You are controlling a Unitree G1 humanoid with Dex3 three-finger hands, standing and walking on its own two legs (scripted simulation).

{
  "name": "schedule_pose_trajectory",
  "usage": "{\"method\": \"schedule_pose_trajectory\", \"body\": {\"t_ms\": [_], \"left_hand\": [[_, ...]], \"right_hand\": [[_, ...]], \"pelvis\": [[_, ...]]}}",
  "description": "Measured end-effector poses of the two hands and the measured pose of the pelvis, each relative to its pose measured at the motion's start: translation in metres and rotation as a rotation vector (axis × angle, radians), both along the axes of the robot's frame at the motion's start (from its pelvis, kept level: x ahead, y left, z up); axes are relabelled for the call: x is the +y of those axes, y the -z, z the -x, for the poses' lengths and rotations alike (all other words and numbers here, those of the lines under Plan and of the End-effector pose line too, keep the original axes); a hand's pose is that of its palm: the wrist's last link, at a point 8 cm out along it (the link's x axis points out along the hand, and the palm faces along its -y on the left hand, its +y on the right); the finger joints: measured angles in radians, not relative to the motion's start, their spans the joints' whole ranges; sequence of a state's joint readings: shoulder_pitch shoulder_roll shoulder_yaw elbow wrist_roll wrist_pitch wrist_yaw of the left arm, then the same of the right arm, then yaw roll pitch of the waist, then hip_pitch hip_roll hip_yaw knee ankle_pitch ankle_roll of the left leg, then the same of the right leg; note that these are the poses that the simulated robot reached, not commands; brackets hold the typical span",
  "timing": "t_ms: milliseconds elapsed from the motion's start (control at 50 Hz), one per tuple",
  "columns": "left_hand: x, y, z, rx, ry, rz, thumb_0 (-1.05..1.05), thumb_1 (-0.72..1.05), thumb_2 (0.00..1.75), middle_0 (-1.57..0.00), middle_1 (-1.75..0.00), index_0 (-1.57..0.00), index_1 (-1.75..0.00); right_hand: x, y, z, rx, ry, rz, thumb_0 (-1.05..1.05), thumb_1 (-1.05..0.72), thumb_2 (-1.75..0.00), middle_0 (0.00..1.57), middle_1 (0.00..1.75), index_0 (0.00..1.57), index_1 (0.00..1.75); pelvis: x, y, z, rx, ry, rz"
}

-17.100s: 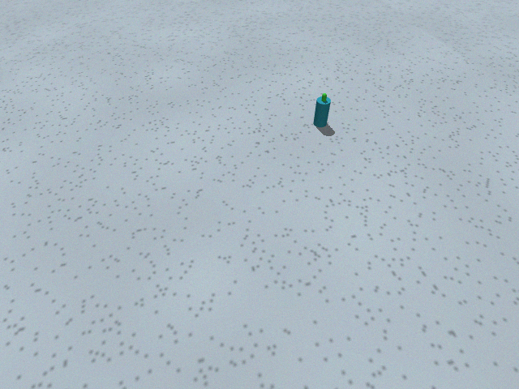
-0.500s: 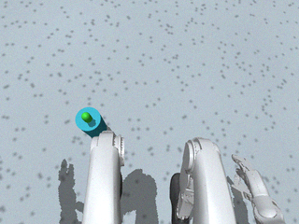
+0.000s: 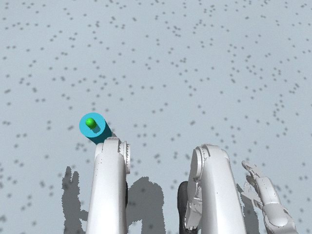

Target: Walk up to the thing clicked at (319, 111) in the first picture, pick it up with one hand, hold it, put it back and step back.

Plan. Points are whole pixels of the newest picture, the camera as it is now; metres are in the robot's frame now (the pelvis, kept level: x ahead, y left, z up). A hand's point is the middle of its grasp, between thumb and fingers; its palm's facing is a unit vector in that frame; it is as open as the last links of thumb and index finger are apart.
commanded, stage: go down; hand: left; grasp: from the side
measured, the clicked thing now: (96, 129) +0.38 +0.24 -0.27
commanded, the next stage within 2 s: approach in 0.68 s
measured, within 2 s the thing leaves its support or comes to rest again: neither
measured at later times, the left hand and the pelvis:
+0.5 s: hand out of the picture +0.28 +0.42 +0.02, palm faces +0.23 -0.96 -0.16, open 17.1 cm; pelvis +0.00 +0.00 +0.00, yaw +0 degrees
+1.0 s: hand out of the picture +0.29 +0.41 -0.01, palm faces +0.23 -0.97 -0.12, open 17.4 cm; pelvis +0.00 +0.00 -0.01, yaw +0 degrees
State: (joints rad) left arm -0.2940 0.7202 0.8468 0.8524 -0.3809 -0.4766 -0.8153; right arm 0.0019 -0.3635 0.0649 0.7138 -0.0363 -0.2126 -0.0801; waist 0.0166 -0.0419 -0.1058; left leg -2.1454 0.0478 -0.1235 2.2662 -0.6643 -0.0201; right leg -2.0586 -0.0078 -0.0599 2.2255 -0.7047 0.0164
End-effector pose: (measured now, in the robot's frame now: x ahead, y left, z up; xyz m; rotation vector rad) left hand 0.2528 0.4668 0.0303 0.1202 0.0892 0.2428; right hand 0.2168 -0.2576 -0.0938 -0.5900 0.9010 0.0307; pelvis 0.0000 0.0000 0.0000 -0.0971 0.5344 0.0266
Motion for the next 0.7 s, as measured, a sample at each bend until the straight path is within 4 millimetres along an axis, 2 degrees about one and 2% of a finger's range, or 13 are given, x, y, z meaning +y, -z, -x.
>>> {"method": "schedule_pose_trajectory", "body": {"t_ms": [320,580,700], "left_hand": [[0.0023,-0.0024,0.0017,0.022,0.003,-0.029,-0.01,-0.55,0.12,-0.07,-0.22,-0.10,-0.18],[-0.0001,0.0039,0.0012,0.023,0.010,-0.029,-0.01,-0.56,0.13,-0.07,-0.23,-0.10,-0.20],[0.0004,0.0001,-0.0006,0.013,0.010,-0.041,-0.01,-0.56,0.14,-0.07,-0.24,-0.10,-0.20]], "right_hand": [[0.0015,-0.0050,0.0040,0.007,0.001,0.004,0.01,-0.91,-0.90,0.21,0.30,0.21,0.30],[-0.0018,-0.0004,0.0036,0.020,0.000,0.010,0.01,-0.91,-0.90,0.21,0.30,0.21,0.30],[-0.0017,-0.0003,0.0019,0.012,0.002,0.009,0.01,-0.91,-0.90,0.21,0.30,0.21,0.30]], "pelvis": [[0.0014,-0.0035,0.0019,-0.004,-0.001,0.004],[0.0001,-0.0002,0.0002,-0.001,-0.001,0.002],[-0.0003,0.0006,0.0004,-0.004,0.000,0.001]]}}
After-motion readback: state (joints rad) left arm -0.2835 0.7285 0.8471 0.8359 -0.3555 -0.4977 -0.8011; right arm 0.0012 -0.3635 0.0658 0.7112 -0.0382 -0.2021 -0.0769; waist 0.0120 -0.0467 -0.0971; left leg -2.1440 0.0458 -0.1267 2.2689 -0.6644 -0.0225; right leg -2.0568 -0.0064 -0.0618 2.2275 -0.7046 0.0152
